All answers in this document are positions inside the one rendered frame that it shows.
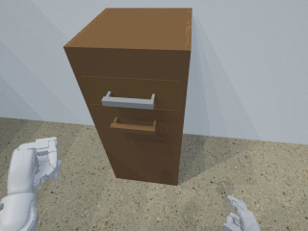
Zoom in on robot left hand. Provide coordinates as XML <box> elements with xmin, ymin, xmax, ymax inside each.
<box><xmin>7</xmin><ymin>137</ymin><xmax>62</xmax><ymax>195</ymax></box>

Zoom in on robot left forearm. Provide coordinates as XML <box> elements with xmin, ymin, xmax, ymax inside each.
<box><xmin>0</xmin><ymin>192</ymin><xmax>39</xmax><ymax>231</ymax></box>

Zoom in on robot right hand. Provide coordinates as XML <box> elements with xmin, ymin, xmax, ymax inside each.
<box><xmin>223</xmin><ymin>195</ymin><xmax>261</xmax><ymax>231</ymax></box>

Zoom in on handle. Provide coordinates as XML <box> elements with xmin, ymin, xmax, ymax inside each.
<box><xmin>110</xmin><ymin>123</ymin><xmax>156</xmax><ymax>136</ymax></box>
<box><xmin>101</xmin><ymin>91</ymin><xmax>155</xmax><ymax>110</ymax></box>

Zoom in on drawer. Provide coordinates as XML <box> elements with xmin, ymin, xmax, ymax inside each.
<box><xmin>81</xmin><ymin>75</ymin><xmax>182</xmax><ymax>110</ymax></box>

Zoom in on cabinet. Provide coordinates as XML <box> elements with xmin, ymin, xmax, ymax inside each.
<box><xmin>64</xmin><ymin>8</ymin><xmax>193</xmax><ymax>186</ymax></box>

